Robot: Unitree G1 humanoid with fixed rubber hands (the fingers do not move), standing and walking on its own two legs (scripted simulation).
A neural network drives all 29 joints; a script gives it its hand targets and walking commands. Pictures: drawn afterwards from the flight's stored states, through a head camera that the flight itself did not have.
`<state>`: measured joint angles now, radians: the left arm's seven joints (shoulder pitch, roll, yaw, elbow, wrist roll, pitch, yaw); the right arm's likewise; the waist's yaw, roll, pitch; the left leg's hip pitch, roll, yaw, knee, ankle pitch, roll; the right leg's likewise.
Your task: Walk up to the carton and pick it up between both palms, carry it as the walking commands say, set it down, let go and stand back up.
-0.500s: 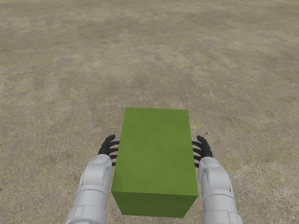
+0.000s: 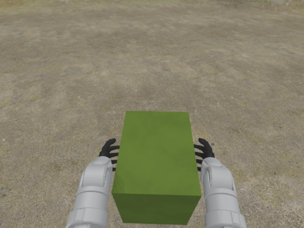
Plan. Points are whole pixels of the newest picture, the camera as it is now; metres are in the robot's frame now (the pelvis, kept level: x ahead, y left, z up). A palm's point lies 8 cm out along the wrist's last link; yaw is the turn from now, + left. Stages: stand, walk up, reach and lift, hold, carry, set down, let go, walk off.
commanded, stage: reach and lift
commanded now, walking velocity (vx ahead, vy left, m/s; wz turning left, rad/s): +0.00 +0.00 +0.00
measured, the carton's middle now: (155, 167) +0.32 -0.01 -0.01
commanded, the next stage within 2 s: hold in 0.70 s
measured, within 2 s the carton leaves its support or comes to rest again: neither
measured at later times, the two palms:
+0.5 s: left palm (104, 164) +0.29 +0.14 +0.04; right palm (207, 163) +0.30 -0.15 +0.05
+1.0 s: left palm (104, 168) +0.28 +0.13 +0.05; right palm (209, 168) +0.29 -0.15 +0.05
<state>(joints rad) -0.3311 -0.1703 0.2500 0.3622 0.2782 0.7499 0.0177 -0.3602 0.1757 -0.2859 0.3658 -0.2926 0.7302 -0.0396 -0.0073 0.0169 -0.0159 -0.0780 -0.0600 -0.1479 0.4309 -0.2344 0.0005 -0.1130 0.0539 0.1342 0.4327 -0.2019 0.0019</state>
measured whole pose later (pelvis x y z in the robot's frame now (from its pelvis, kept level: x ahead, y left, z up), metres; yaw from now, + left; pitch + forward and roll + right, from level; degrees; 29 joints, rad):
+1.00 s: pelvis +0.00 -0.01 +0.00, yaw +0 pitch -7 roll +0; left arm -0.28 -0.16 0.19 0.32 0.25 0.78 0.03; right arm -0.31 0.16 -0.23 0.32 -0.28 0.76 -0.04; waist 0.00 0.02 -0.03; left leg -0.08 -0.06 -0.15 0.44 -0.24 -0.01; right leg -0.11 0.05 0.12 0.45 -0.21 -0.01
